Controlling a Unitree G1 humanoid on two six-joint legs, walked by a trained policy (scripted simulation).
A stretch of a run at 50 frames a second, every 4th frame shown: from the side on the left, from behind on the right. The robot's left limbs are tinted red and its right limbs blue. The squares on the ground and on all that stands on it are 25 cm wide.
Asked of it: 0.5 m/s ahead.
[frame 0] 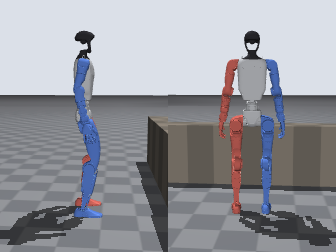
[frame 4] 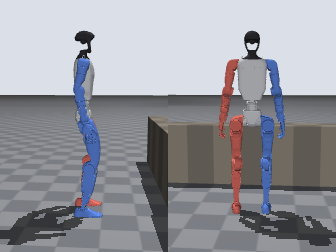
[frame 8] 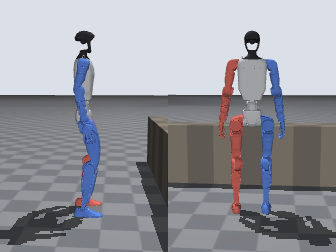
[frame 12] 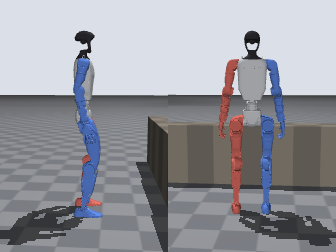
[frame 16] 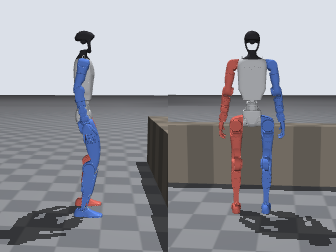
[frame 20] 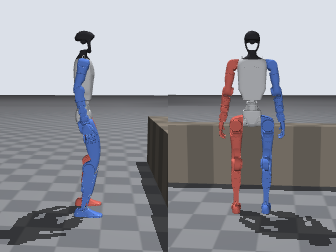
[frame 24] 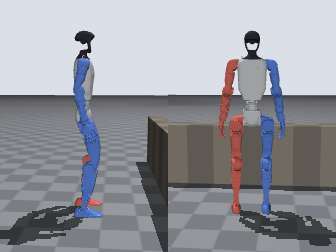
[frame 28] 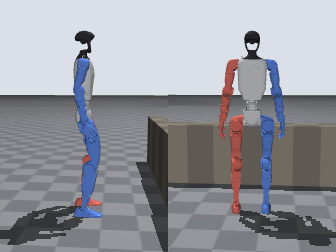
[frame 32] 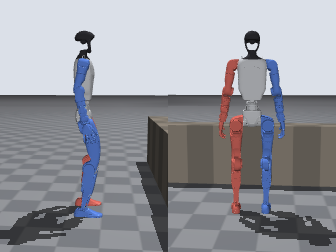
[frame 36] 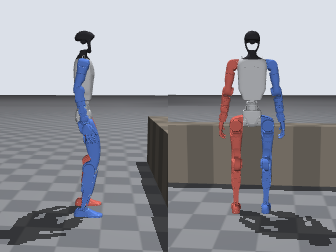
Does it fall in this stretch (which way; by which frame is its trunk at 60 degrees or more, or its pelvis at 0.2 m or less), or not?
no
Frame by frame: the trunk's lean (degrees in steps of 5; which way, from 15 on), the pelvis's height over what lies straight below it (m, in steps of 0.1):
0: 0, 0.8
4: 0, 0.8
8: 0, 0.8
12: 0, 0.8
16: 0, 0.8
20: 0, 0.8
24: 0, 0.8
28: 0, 0.8
32: 0, 0.8
36: 0, 0.8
